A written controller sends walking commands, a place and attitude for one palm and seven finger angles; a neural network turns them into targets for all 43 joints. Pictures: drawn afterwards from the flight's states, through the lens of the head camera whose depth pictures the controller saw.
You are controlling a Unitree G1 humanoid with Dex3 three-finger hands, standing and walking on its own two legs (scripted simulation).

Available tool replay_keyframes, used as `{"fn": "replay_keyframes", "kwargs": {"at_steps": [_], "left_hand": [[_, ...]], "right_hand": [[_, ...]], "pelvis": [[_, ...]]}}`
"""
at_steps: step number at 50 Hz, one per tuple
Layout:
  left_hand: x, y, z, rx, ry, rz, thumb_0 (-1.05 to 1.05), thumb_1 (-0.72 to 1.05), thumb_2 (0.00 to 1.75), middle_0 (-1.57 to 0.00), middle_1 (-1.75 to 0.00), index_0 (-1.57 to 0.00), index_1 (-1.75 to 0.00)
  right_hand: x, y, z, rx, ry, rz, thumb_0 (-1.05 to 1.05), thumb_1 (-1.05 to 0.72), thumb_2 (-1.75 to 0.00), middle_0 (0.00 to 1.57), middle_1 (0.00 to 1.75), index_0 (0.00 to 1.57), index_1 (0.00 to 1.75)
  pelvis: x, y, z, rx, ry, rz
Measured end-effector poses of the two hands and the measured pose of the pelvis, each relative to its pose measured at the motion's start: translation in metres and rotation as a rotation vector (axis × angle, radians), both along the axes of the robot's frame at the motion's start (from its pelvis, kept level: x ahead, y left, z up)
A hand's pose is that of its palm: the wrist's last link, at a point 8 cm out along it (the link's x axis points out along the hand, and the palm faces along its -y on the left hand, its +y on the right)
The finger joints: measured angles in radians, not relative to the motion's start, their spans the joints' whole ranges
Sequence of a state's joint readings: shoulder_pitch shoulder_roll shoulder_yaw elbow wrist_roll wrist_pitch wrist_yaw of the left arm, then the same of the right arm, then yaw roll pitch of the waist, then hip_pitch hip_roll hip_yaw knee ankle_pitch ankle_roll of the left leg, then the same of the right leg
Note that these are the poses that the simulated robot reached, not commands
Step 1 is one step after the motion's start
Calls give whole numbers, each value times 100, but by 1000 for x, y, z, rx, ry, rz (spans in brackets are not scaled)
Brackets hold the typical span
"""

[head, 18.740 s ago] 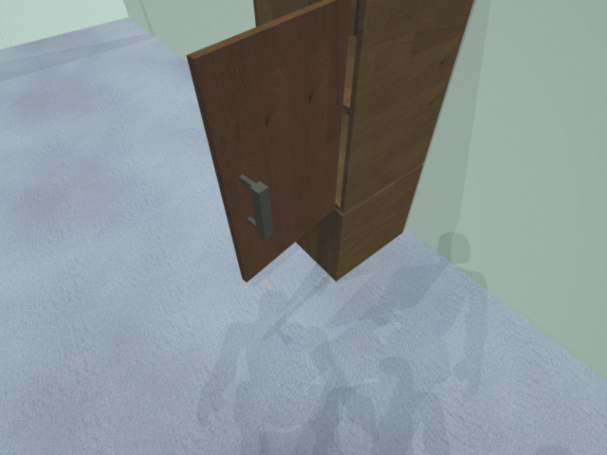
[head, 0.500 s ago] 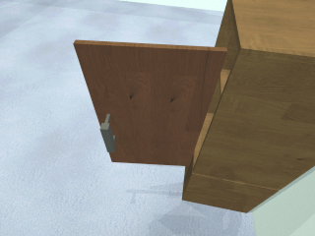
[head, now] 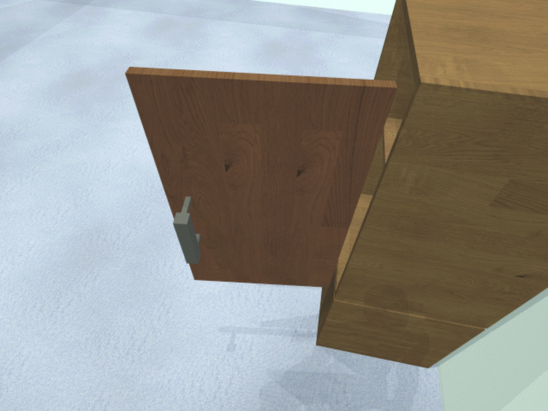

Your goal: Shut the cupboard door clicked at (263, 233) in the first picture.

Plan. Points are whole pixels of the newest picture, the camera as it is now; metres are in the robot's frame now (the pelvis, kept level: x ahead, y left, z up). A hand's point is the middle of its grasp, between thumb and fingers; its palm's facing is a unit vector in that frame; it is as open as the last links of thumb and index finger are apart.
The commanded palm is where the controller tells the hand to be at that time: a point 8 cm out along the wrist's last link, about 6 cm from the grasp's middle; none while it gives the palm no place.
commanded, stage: raise the hand and make a fist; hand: left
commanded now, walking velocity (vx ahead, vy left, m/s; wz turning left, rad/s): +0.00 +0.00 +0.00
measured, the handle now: (190, 230) +0.44 +0.20 -0.07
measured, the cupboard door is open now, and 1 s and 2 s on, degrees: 98 98 98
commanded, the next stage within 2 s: none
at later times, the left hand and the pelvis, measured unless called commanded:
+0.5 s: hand (193, 400) +0.15 +0.13 -0.08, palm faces +0.01 -1.00 +0.04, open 6.3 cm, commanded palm +0.10 +0.20 -0.08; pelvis -0.04 -0.04 -0.08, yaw +2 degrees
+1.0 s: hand (164, 402) +0.14 +0.17 -0.06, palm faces +0.14 -0.99 -0.05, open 3.9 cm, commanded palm +0.11 +0.21 -0.07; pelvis -0.06 -0.04 -0.11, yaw +3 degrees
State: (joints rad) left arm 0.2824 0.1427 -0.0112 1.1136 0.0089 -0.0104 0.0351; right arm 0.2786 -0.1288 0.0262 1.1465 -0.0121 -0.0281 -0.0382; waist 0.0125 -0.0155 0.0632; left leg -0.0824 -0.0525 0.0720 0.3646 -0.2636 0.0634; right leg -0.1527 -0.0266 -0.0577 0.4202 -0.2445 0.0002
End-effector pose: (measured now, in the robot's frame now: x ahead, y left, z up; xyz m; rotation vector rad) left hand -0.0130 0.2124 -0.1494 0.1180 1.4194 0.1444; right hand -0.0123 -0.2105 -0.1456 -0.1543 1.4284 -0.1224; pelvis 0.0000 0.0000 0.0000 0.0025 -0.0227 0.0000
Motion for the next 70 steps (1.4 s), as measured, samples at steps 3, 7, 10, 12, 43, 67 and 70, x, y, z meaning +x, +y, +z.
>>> {"fn": "replay_keyframes", "kwargs": {"at_steps": [3, 7, 10, 12, 43, 67, 70], "left_hand": [[-4, -3, 0, -7, 10, 3, 1, 91, 90, -20, -30, -20, -30], [0, 1, 3, 13, -20, 49, 2, 92, 89, -20, -30, -20, -30], [57, 25, 46, 119, -402, 79, 4, 95, 89, -21, -30, -21, -31], [99, 28, 81, 153, -641, 73, 4, 95, 89, -22, -32, -22, -32], [150, -35, 64, -213, -1290, -251, 2, 90, 90, -72, -87, -72, -87], [139, 25, 90, -42, -1443, -114, 2, 90, 90, -116, -135, -116, -135], [139, 31, 93, -25, -1430, -102, 2, 90, 90, -121, -140, -121, -141]], "right_hand": [[0, 0, 0, -1, 4, 0, 1, -91, -90, 20, 30, 20, 30], [2, -5, 2, -20, -27, 1, 1, -92, -90, 20, 30, 20, 30], [20, -21, 11, -71, -248, 8, 3, -93, -90, 21, 30, 20, 30], [38, -32, 12, -66, -377, 22, 3, -92, -90, 21, 30, 20, 30], [151, -29, -64, 59, -767, 162, 2, -90, -90, 21, 30, 21, 30], [153, -29, -32, -88, -786, 189, 2, -90, -90, 20, 30, 20, 30], [162, -14, -29, -50, -793, 211, 2, -90, -90, 20, 30, 20, 30]], "pelvis": [[0, -1, 0, 0, 2, 0], [-2, -2, -2, -4, 11, 6], [-4, -6, -6, 15, 15, 10], [-5, -6, -10, 22, 22, 34], [-68, -49, -129, -22, 327, 60], [-60, -14, -120, -54, 334, 50], [-57, -10, -117, -61, 334, 56]]}}
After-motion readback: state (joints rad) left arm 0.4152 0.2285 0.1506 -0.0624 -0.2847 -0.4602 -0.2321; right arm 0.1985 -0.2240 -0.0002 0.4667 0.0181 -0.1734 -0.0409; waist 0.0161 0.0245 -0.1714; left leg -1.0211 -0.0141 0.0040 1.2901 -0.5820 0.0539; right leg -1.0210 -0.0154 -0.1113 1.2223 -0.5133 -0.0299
